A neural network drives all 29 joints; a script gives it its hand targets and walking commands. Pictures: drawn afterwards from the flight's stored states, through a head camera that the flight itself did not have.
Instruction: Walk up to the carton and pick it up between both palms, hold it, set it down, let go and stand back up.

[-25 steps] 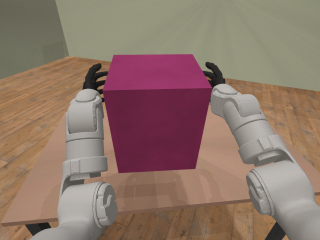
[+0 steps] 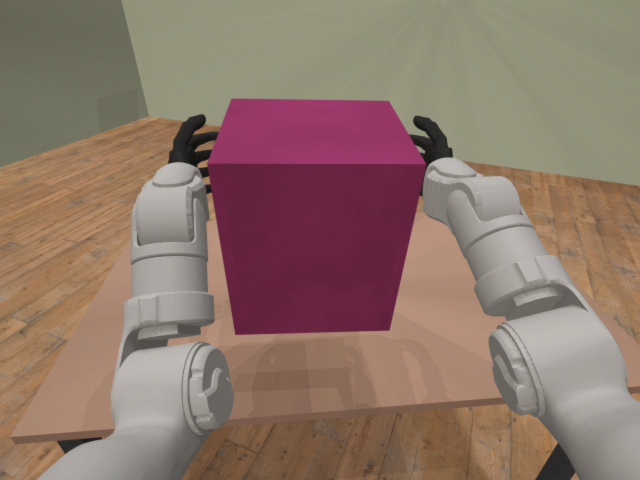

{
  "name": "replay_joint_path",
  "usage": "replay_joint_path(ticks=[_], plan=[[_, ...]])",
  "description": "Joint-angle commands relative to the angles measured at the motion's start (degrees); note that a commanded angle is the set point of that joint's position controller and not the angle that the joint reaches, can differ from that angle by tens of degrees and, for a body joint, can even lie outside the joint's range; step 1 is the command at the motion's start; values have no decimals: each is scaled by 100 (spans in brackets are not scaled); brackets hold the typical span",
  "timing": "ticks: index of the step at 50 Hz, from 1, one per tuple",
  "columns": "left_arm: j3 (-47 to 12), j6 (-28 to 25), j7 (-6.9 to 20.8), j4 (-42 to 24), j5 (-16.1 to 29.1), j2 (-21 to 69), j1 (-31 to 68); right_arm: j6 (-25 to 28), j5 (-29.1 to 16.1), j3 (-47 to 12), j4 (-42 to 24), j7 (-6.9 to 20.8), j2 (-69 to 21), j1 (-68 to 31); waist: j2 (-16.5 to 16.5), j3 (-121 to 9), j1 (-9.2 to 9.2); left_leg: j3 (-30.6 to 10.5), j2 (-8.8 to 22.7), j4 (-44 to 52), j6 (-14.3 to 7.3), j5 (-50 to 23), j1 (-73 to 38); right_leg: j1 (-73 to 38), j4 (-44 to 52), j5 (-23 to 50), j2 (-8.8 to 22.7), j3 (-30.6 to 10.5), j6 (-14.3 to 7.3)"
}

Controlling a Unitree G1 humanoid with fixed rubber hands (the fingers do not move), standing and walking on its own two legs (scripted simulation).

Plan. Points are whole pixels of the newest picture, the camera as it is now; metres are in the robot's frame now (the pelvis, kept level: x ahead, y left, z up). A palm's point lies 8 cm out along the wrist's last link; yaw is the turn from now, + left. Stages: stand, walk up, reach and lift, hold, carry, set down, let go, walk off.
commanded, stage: hold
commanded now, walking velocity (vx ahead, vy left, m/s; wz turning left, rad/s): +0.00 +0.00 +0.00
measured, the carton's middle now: (312, 217) +0.38 +0.02 +0.23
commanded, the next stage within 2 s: none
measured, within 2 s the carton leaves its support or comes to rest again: neither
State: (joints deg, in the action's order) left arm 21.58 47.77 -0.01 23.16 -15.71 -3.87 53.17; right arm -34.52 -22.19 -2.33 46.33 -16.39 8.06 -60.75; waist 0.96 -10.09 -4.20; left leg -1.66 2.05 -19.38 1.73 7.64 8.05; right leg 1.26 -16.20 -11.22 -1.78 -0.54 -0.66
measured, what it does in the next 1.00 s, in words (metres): stands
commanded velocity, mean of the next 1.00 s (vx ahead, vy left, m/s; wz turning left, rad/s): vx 0.00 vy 0.00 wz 0.00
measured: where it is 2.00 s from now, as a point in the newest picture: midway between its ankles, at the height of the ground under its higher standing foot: outside the picture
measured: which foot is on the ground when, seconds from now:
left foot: down 0.00-1.00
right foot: down 0.00-1.00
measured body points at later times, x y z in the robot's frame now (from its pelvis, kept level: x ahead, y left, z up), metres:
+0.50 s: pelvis +0.00 +0.01 +0.00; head -0.09 +0.03 +0.44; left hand +0.38 +0.17 +0.28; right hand +0.38 -0.13 +0.28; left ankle +0.04 +0.14 -0.75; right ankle -0.02 -0.11 -0.75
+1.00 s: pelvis +0.01 +0.00 +0.00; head -0.09 +0.02 +0.44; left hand +0.39 +0.17 +0.29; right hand +0.39 -0.13 +0.29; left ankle +0.04 +0.14 -0.75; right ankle -0.02 -0.11 -0.75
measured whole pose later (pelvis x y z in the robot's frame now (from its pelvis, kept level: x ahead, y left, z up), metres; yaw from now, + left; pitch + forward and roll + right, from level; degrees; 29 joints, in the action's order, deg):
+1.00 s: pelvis +0.01 +0.00 +0.00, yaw +0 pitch -4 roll -1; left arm 21.5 48.2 -0.1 21.1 -15.3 -3.4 51.4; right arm -35.0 -24.5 -4.7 44.8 -17.6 8.6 -59.5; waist 1.4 -9.5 -4.8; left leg -2.2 1.9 -19.9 1.7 8.7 6.9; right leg -0.7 -15.0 -11.3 -1.9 -0.6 -0.6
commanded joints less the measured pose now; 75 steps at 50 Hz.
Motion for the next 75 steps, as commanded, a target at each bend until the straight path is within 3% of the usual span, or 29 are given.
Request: replay_joint_path(ticks=[1,5,9,14,17,18,26,28,29,32,36,37,38,39,40,45,46,48,53,60,64,66,69,72,75], plan=[[-2059,-404,848,-297,984,3207,3810,248,-783,-1112,-1942,627,-3636,-4342,-59,-1473,-3,182,-426,-85,-51,-843,-1303,345,344,1095,-189,72,532],[-2156,-388,873,-677,1031,3214,3880,163,-885,-1101,-1827,557,-3484,-3986,-214,-1462,-204,122,-413,-154,97,-1208,-1472,242,289,1514,-221,106,524],[-2211,-349,859,-707,1048,3288,3811,195,-962,-1234,-2126,601,-3499,-4165,-281,-1493,-52,99,-398,-144,98,-1193,-1433,267,297,1236,-232,141,496],[-2584,-356,754,-1135,1179,3543,3988,201,-937,-1171,-2223,623,-3465,-4050,-527,-1633,-228,51,-331,-221,253,-1438,-1597,344,264,1259,-310,174,401],[-2649,-328,699,-1338,1191,3586,3898,198,-993,-1276,-2339,637,-3499,-3988,-522,-1807,-193,58,-355,-298,266,-1668,-1702,285,226,1408,-326,172,408],[-2560,-320,689,-1380,1138,3540,3881,186,-1035,-1368,-2377,645,-3549,-4006,-486,-1752,-80,53,-358,-294,249,-1691,-1694,254,213,1437,-329,183,421],[-2473,-248,758,-886,1048,3461,3834,139,-778,-1112,-2105,697,-3410,-4101,-387,-1345,-64,123,-303,13,110,-707,-1302,474,366,469,-298,144,359],[-2453,-301,744,-886,1052,3436,4007,123,-722,-1022,-1854,735,-3463,-4085,-407,-1257,-95,142,-303,25,115,-720,-1267,547,351,524,-270,117,355],[-2365,-299,747,-782,1043,3441,3941,150,-751,-1087,-1961,744,-3513,-4189,-333,-1330,13,149,-322,8,73,-768,-1247,471,348,588,-276,112,356],[-2245,-331,769,-575,1025,3392,3979,148,-718,-1003,-1771,732,-3490,-4207,-265,-1343,-55,169,-346,21,43,-642,-1233,439,375,613,-244,64,379],[-2231,-388,783,-698,1091,3310,3935,196,-891,-1220,-2040,647,-3629,-4265,-143,-1721,-9,152,-397,-145,26,-1076,-1388,226,291,1211,-252,68,472],[-2236,-399,774,-710,1087,3301,4018,170,-886,-1161,-1930,631,-3590,-4221,-207,-1604,-66,136,-395,-121,44,-1032,-1381,281,286,1176,-247,73,478],[-2156,-381,776,-623,1053,3278,3952,178,-907,-1193,-1984,636,-3593,-4292,-178,-1589,33,152,-407,-134,20,-1001,-1355,325,301,1074,-237,74,473],[-2213,-368,783,-572,1084,3311,3963,160,-852,-1067,-1874,634,-3526,-4201,-210,-1439,-85,135,-385,-94,37,-919,-1361,402,333,1012,-226,69,457],[-2120,-354,798,-451,1042,3255,3926,161,-853,-1096,-1917,634,-3542,-4267,-148,-1398,-8,154,-399,-74,4,-813,-1315,407,378,934,-213,63,470],[-2152,-334,818,-637,1025,3242,3829,136,-993,-1244,-2118,542,-3587,-4192,-177,-1490,-69,109,-438,-197,50,-1235,-1423,181,295,1576,-205,59,539],[-2072,-344,839,-664,999,3217,3854,123,-1010,-1268,-2068,534,-3631,-4170,-129,-1434,-20,124,-447,-173,36,-1210,-1400,175,284,1564,-211,75,562],[-2106,-321,864,-579,962,3213,3744,129,-992,-1250,-2077,529,-3522,-4125,-177,-1374,-72,127,-444,-141,49,-1119,-1414,230,312,1474,-209,70,551],[-2432,-323,826,-1077,1105,3401,3900,151,-1057,-1274,-2281,566,-3535,-4063,-412,-1617,-168,64,-402,-224,176,-1380,-1561,234,248,1466,-248,119,486],[-2614,-270,785,-1231,1158,3517,3842,123,-937,-1180,-2322,596,-3451,-3996,-446,-1600,-230,54,-325,-172,223,-1307,-1504,246,259,1207,-297,142,399],[-2504,-244,783,-947,1068,3465,3794,93,-857,-1111,-2110,641,-3408,-4013,-355,-1406,-162,98,-307,-33,163,-984,-1344,300,311,888,-298,119,376],[-2537,-273,758,-943,1109,3554,3923,134,-850,-1089,-2119,709,-3394,-4149,-464,-1476,-121,76,-279,16,161,-846,-1278,377,306,673,-304,119,341],[-2407,-324,693,-900,1074,3447,3915,181,-908,-1264,-2224,723,-3572,-4309,-293,-1612,59,108,-332,-78,72,-1073,-1381,367,302,921,-305,103,385],[-2251,-328,710,-589,1024,3372,4017,115,-739,-961,-1723,731,-3471,-4174,-223,-1232,-53,138,-311,61,45,-585,-1258,546,380,488,-267,76,379],[-2208,-349,759,-427,1036,3344,4120,159,-707,-908,-1585,783,-3468,-4292,-264,-1238,3,152,-299,118,-19,-312,-1114,660,414,215,-205,37,332]])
